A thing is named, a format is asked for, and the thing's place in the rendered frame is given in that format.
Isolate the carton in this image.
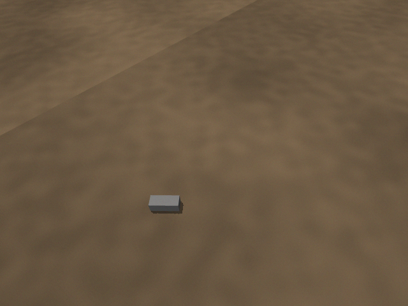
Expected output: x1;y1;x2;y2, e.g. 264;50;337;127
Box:
149;195;180;211

